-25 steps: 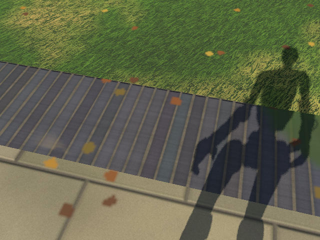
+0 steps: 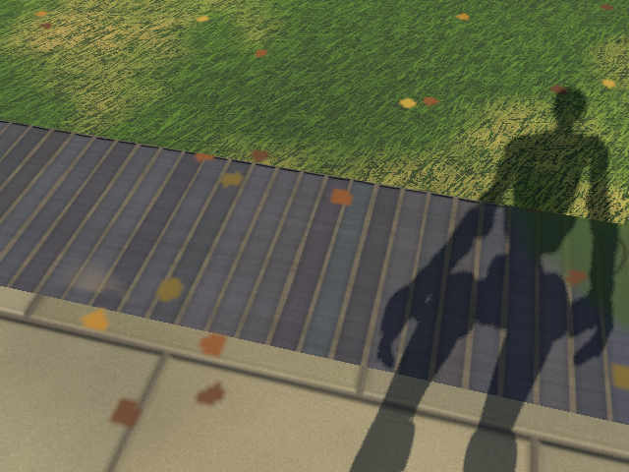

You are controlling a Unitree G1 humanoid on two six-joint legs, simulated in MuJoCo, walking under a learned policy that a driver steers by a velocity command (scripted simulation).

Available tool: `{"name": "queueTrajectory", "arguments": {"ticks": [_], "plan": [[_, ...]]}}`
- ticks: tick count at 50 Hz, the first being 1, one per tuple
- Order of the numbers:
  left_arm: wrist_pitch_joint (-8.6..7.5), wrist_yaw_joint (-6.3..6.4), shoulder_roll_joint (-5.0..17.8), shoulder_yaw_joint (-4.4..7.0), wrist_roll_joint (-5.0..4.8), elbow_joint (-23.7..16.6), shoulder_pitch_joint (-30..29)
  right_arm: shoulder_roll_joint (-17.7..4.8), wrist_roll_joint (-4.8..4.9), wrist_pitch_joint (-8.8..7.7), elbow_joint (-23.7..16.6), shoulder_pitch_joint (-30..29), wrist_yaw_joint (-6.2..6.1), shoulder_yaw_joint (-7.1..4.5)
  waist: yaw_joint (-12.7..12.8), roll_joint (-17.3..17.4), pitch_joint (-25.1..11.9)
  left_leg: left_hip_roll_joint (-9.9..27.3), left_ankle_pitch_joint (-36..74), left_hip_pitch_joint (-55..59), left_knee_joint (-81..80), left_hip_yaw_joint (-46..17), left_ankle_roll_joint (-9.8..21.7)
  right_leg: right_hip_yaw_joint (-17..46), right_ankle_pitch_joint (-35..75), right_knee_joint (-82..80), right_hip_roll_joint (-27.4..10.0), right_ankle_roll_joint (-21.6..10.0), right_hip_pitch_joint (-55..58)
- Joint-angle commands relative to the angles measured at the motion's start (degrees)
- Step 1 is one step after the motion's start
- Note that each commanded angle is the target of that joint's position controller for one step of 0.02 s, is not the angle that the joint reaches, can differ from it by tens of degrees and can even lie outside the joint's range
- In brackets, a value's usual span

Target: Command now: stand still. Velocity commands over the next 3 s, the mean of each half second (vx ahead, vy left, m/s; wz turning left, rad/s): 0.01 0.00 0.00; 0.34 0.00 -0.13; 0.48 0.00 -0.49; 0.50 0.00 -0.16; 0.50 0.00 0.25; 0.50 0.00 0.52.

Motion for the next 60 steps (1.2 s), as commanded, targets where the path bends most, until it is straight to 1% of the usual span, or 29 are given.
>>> {"name": "queueTrajectory", "arguments": {"ticks": [1,22,23,24,25,26,27,28,29,30,32,34,36,37,38,39,40,41,42,43,44,45,47,50,53,56,57,58,60], "plan": [[-0.35,0.16,6.0,0.97,-0.02,-1.1,2.7,-5.8,0.02,-0.42,-0.7,1.3,-0.17,-0.77,0.0,-0.4,0.2,1.0,9.0,2.0,-2.5,0.1,1.6,3.5,7.0,-6.3,-3.7,-0.6,-3.8],[-0.21,0.24,4.5,0.74,-0.09,0.1,6.5,-5.0,0.16,-0.43,2.7,2.9,-0.29,0.20,-0.1,-0.4,0.8,1.1,8.3,0.9,-2.8,0.7,1.4,3.4,8.3,-6.4,-3.4,-0.7,-3.4],[-0.16,0.33,4.0,0.64,-0.02,0.6,7.5,-4.1,0.11,-0.37,3.2,3.8,-0.32,0.44,-0.1,-0.8,-0.5,0.3,4.1,1.4,-2.5,1.7,1.4,3.4,2.1,-7.4,-3.2,-0.8,-2.9],[0.00,0.54,4.9,0.97,-0.29,0.8,7.8,-3.7,0.26,-0.33,3.2,3.7,-0.39,0.52,0.2,-1.9,0.3,-1.2,-2.1,0.0,-0.5,3.4,1.5,4.4,-8.0,-8.9,-3.4,-1.6,-3.5],[0.14,0.83,7.3,1.73,-0.77,0.5,8.0,-3.9,0.48,-0.51,2.8,3.0,-0.41,0.44,0.7,-4.5,1.7,-3.1,-9.7,-3.3,3.8,5.9,1.8,7.8,-18.7,-11.0,-5.2,-3.7,-4.1],[0.11,1.08,9.3,2.39,-1.16,0.3,9.5,-4.2,0.54,-1.09,1.7,1.2,-0.23,0.43,1.7,-7.4,3.6,-3.4,-13.1,-8.7,8.9,7.1,2.1,14.5,-27.9,-14.5,-9.9,-6.7,-3.8],[-0.18,1.22,11.3,3.18,-1.32,0.1,10.2,-4.2,0.62,-2.07,0.2,-0.9,0.16,0.59,2.5,-9.7,6.0,-1.3,-12.6,-12.7,14.8,7.2,2.6,22.3,-32.0,-18.3,-16.1,-10.2,-4.5],[-0.69,1.34,11.8,3.63,-1.07,-0.3,10.1,-4.2,0.92,-3.15,-0.9,-2.6,0.67,0.60,2.7,-9.7,8.4,1.3,-12.1,-16.4,19.8,6.2,3.2,27.2,-30.7,-20.5,-20.3,-12.7,-5.1],[-1.31,1.27,11.1,3.68,-0.65,-0.7,10.1,-4.6,1.21,-4.02,-1.4,-3.5,1.22,0.37,2.7,-8.7,9.5,3.2,-14.3,-20.9,24.4,5.0,3.7,28.9,-26.7,-21.1,-22.0,-13.9,-2.9],[-1.79,1.08,10.1,3.61,-0.72,-1.1,9.8,-4.8,1.50,-4.78,-1.7,-3.3,1.73,0.15,2.1,-7.2,9.3,4.7,-15.4,-24.3,25.8,4.4,4.3,28.1,-22.7,-20.5,-22.2,-13.7,0.2],[-2.14,0.81,9.3,3.64,-1.71,-2.3,8.6,-4.7,1.94,-6.13,-2.2,-3.5,2.53,-0.01,1.4,-5.4,7.5,5.6,-13.5,-22.2,18.2,5.3,5.1,21.4,-15.0,-19.1,-19.2,-10.7,2.8],[-1.80,0.58,10.4,3.89,-2.15,-2.9,7.6,-3.8,2.01,-6.81,-1.7,-2.1,3.06,-0.11,0.1,-6.1,4.9,3.0,-8.1,-10.9,8.7,9.3,4.6,13.7,-10.0,-16.5,-14.7,-8.8,-1.6],[-1.31,0.33,10.7,3.86,-2.27,-3.5,7.2,-4.1,1.97,-6.50,1.8,6.0,3.21,-0.95,-3.3,-5.1,2.2,-1.4,0.6,5.5,2.8,13.2,3.3,9.7,-9.2,-11.2,-11.4,-7.8,-10.5],[-1.55,0.21,9.9,3.49,-2.08,-4.1,6.4,-4.8,1.97,-6.14,3.3,10.8,2.98,-1.55,-5.7,-3.6,0.9,-1.4,0.0,12.0,1.4,12.0,3.6,8.0,-5.9,-6.1,-9.7,-6.7,-14.3],[-2.05,-0.34,6.1,2.26,-1.62,-5.3,4.4,-8.5,1.73,-6.20,3.8,17.0,2.41,-2.64,-8.7,5.4,-0.7,8.4,-7.0,19.1,-6.0,-1.8,6.5,2.7,-2.7,11.0,-4.7,-3.4,-21.2],[-3.31,-0.47,0.8,1.00,-1.25,-7.8,5.0,-16.4,1.28,-6.49,4.3,24.6,2.61,-4.15,-9.3,18.6,-5.7,22.8,-14.9,26.8,-14.3,-27.3,15.0,-0.4,-14.2,30.2,2.1,-1.0,-32.8],[-4.04,-0.32,4.3,1.95,-3.10,-8.2,3.9,-12.5,0.06,-7.48,4.6,22.0,2.96,-2.99,-7.7,11.1,-2.7,26.0,-26.2,21.8,-17.4,-35.1,18.0,7.2,-15.2,41.6,-0.2,-2.1,-37.6],[-4.58,-0.55,6.8,2.49,-4.21,-9.0,2.3,-9.1,0.30,-8.26,2.3,15.4,3.19,-1.92,-5.3,7.0,3.1,24.1,-26.2,17.3,-17.9,-28.1,15.5,9.6,-9.2,44.4,-3.1,-3.9,-41.0],[-4.68,-0.69,7.1,2.77,-3.78,-8.4,2.8,-7.1,0.54,-8.58,0.5,10.1,3.47,-1.19,-3.3,5.8,4.4,20.9,-19.3,14.6,-18.2,-20.0,12.8,9.5,-3.2,43.5,-5.0,-4.2,-39.6],[-4.54,-0.65,7.2,3.21,-2.93,-7.8,3.1,-6.0,0.57,-8.55,-0.4,7.4,3.70,-0.70,-2.1,5.2,4.9,18.3,-10.2,12.9,-18.6,-12.6,10.5,9.5,1.2,40.5,-6.1,-4.1,-37.9],[-4.13,-0.88,7.3,3.61,-2.52,-7.5,3.2,-4.8,0.27,-8.30,-0.4,7.1,3.69,-0.38,-1.5,5.9,4.7,15.5,-2.2,11.6,-18.4,-5.5,8.3,8.7,4.3,37.8,-7.1,-3.8,-35.3],[-3.70,-1.30,6.4,3.65,-2.35,-7.0,3.7,-4.4,-0.23,-8.13,-0.1,8.5,3.56,-0.24,-1.6,6.2,3.8,13.7,4.0,11.1,-18.0,-1.0,7.3,7.4,6.7,37.4,-7.0,-3.3,-33.4],[-2.86,-1.86,4.7,3.53,-2.23,-7.6,2.5,-5.4,-0.87,-8.01,0.5,11.1,3.02,-0.31,-1.8,4.5,3.3,13.1,12.9,11.0,-18.0,3.8,8.2,6.1,9.8,37.1,-6.9,-2.0,-34.5],[-2.65,-2.02,3.4,3.03,-2.13,-11.6,-4.5,-7.1,-1.32,-7.78,-0.5,10.3,2.14,-0.41,-2.3,3.0,5.2,13.0,18.3,9.0,-19.8,8.3,9.0,5.0,15.0,28.3,-6.7,-0.5,-36.5],[-2.82,-2.82,2.3,2.24,-1.62,-15.2,-11.6,-8.1,-0.76,-7.52,-1.1,11.5,1.33,-0.43,-4.0,2.8,6.0,12.7,20.8,8.5,-21.0,12.9,8.3,0.0,20.2,18.1,-6.4,-0.3,-33.5],[-2.94,-4.17,1.8,1.78,-1.62,-18.2,-16.6,-8.8,-0.07,-6.71,-0.7,14.6,1.04,-0.63,-4.8,1.9,6.8,14.4,27.0,13.7,-18.4,15.7,8.0,-3.2,19.0,12.4,-5.6,-1.9,-33.5],[-3.03,-4.63,1.9,1.85,-1.71,-19.1,-17.3,-9.2,0.00,-6.29,-0.9,14.7,0.99,-0.75,-4.2,2.2,6.5,14.9,32.1,15.6,-16.5,16.6,7.9,-4.3,17.4,11.2,-5.0,-2.8,-32.6],[-3.12,-5.04,2.6,2.19,-1.75,-19.8,-17.1,-9.9,0.00,-5.92,-1.5,14.0,0.85,-0.92,-3.0,3.1,5.3,15.4,41.5,17.1,-13.5,17.6,7.7,-5.7,15.3,10.5,-3.7,-3.9,-30.2],[-2.92,-5.56,5.1,3.52,-1.86,-19.8,-12.5,-11.6,-0.20,-4.97,-2.9,12.3,0.26,-1.46,0.9,6.2,0.3,16.3,62.3,19.8,-3.5,19.0,7.2,-8.6,10.1,11.6,0.0,-6.2,-22.5]]}}
Next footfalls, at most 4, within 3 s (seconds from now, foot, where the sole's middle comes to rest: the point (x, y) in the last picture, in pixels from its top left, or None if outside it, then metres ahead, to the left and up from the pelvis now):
0.76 left None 0.12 0.15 -0.78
1.26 right None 0.45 -0.09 -0.78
1.74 left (330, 355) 0.79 0.01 -0.78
2.28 right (459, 299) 0.96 -0.32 -0.78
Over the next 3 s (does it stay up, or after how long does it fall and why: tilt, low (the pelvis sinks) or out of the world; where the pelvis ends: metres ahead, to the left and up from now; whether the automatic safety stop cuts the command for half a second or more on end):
stays up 1.19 -0.18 0.00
